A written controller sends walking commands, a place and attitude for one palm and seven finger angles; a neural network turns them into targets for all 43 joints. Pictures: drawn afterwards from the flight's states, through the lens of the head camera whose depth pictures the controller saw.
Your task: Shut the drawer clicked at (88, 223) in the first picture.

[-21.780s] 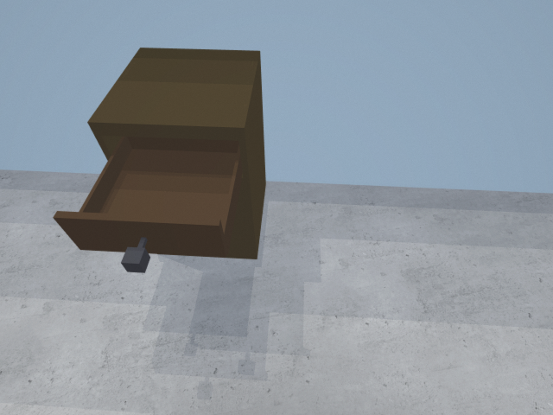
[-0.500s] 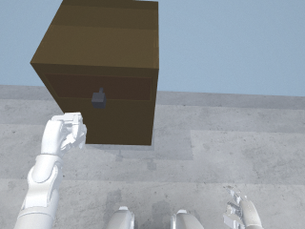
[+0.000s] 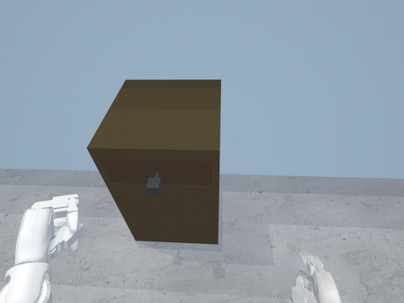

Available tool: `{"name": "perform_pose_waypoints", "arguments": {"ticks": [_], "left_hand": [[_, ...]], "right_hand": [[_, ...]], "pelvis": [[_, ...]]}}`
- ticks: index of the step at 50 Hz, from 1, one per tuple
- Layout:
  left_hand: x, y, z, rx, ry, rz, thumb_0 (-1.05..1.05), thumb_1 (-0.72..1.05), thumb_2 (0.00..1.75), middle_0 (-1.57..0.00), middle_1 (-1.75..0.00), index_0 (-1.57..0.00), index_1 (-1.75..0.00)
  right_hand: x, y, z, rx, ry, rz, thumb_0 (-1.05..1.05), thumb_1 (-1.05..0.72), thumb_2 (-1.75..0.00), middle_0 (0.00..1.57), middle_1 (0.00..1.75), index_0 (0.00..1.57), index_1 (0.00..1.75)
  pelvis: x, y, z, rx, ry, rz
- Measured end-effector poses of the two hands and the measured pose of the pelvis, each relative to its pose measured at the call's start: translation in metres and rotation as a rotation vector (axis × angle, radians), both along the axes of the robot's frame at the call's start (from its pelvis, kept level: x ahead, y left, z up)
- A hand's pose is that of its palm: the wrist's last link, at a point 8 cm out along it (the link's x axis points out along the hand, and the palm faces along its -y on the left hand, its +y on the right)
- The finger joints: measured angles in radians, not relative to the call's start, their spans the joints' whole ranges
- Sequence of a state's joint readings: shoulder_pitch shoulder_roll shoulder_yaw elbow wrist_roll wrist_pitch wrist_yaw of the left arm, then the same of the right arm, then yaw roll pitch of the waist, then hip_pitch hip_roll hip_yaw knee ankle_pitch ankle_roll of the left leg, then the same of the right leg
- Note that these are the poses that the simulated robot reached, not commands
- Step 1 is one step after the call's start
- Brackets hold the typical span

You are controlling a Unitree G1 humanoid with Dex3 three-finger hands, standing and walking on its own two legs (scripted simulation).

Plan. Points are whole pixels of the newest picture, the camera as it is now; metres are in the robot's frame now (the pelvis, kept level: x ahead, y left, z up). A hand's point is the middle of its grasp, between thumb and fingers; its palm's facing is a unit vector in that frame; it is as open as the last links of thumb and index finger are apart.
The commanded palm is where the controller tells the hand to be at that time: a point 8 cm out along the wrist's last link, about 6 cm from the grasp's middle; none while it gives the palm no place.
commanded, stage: draw the hand back to the body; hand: left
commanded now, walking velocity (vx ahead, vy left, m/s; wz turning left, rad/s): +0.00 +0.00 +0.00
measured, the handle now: (155, 181) +0.54 +0.22 -0.19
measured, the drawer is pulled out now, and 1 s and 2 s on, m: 0.00 0.00 0.00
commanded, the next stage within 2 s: step back with the hand held close in 0.36 s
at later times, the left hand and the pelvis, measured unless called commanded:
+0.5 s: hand (52, 237) +0.17 +0.23 +0.16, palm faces +0.39 -0.83 -0.39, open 3.3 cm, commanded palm +0.13 +0.27 +0.19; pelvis +0.00 -0.01 +0.01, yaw +0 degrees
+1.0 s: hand out of the picture +0.13 +0.26 +0.18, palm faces +0.35 -0.79 -0.50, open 3.2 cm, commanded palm +0.07 +0.30 +0.19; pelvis -0.06 +0.02 +0.01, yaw +0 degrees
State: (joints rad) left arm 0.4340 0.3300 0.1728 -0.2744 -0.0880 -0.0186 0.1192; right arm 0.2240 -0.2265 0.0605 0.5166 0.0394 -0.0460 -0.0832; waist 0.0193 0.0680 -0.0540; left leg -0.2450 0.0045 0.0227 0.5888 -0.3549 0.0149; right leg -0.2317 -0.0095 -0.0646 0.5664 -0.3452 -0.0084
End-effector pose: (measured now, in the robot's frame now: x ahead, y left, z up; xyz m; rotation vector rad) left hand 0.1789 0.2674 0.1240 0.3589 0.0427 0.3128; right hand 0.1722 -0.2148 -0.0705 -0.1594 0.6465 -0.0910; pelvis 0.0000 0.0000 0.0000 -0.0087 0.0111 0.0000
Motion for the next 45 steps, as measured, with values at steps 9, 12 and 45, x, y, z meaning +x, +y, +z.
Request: {"name": "perform_pose_waypoints", "arguments": {"ticks": [9,12,45], "left_hand": [[-0.036,0.006,0.063,0.133,-0.163,0.047,0.01,0.90,0.89,-1.40,-1.60,-1.40,-1.60],[-0.044,0.004,0.077,0.167,-0.209,0.049,0.01,0.90,0.89,-1.41,-1.60,-1.41,-1.60],[-0.069,0.021,0.060,0.225,-0.120,-0.076,0.01,0.89,0.89,-1.41,-1.60,-1.41,-1.60]], "right_hand": [[0.016,0.002,0.009,0.010,-0.061,0.054,0.01,-0.90,-0.90,0.20,0.30,0.20,0.30],[0.017,0.003,0.009,0.017,-0.070,0.060,0.01,-0.90,-0.90,0.20,0.30,0.20,0.30],[-0.061,-0.017,0.003,-0.093,0.125,-0.072,0.01,-0.90,-0.90,0.20,0.30,0.20,0.30]], "pelvis": [[0.003,-0.003,0.006,0.000,-0.040,0.005],[0.001,-0.005,0.006,0.000,-0.049,0.004],[-0.043,0.014,0.009,0.000,0.010,-0.007]]}}
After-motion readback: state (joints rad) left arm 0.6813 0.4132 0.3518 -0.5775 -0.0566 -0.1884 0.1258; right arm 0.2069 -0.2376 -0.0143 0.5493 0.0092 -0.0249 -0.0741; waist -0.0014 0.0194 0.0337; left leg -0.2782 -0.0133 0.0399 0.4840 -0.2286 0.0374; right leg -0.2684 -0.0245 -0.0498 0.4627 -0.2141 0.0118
